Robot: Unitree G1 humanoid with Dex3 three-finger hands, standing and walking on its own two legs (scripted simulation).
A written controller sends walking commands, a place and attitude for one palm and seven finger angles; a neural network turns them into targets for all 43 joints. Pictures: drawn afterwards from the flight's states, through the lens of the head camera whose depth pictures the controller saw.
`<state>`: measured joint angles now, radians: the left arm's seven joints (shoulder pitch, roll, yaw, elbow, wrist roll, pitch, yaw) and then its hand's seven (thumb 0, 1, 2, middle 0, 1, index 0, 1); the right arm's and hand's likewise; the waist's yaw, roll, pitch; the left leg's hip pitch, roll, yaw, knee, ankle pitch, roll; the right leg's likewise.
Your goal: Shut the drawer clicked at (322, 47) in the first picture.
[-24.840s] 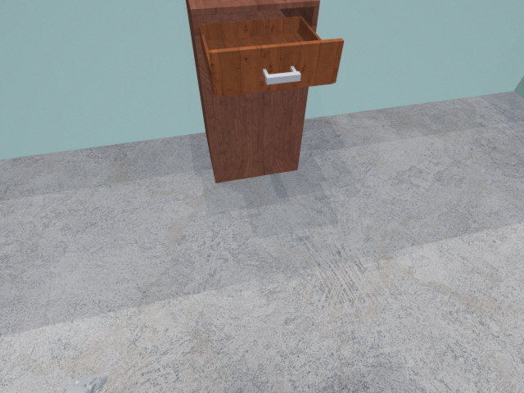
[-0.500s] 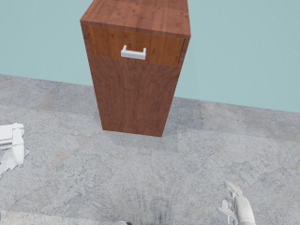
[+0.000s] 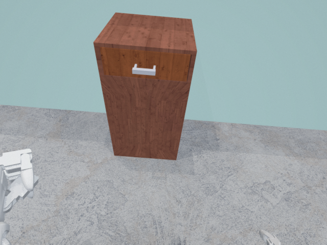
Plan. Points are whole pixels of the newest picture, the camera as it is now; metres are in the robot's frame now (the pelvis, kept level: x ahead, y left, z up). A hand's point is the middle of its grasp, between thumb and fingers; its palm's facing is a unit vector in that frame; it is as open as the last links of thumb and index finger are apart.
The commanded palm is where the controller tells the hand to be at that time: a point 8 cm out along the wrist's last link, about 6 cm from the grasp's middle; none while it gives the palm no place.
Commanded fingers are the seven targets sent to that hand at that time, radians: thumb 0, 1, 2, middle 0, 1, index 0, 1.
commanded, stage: stop stepping back and stand still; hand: left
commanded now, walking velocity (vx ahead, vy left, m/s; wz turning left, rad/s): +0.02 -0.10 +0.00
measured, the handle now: (144, 69) +0.86 +0.13 +0.00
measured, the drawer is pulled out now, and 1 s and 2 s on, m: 0.00 0.00 0.00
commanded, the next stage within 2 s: let the arm hang, fingers relaxed in 0.98 s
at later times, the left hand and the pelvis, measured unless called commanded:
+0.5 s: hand (45, 177) +0.20 +0.23 +0.16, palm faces +0.37 -0.82 -0.43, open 3.2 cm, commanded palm +0.13 +0.27 +0.19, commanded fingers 0.00 0.90 0.90 -1.40 -1.60 -1.40 -1.60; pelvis +0.01 -0.01 +0.01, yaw +1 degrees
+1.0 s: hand (30, 171) +0.20 +0.25 +0.17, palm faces +0.32 -0.82 -0.47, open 3.2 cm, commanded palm +0.14 +0.29 +0.19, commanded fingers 0.00 0.90 0.90 -1.40 -1.60 -1.40 -1.60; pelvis +0.01 +0.02 +0.02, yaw -1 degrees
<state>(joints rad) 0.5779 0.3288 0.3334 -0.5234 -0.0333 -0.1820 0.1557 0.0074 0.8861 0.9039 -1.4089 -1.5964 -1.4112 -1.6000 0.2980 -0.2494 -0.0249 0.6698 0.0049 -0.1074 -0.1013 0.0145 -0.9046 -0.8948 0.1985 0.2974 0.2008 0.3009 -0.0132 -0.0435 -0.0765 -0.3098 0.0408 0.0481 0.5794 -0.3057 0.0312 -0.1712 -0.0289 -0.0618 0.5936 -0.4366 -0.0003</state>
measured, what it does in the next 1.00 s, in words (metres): steps on the spot: right foot, then left foot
